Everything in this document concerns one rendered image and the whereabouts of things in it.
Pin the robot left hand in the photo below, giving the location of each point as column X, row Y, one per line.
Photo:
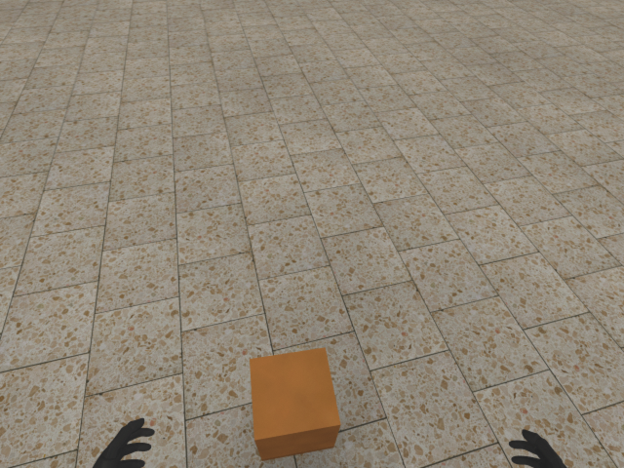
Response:
column 119, row 447

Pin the carton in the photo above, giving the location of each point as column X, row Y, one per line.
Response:
column 294, row 406

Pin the robot right hand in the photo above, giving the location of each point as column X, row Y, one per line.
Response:
column 539, row 446

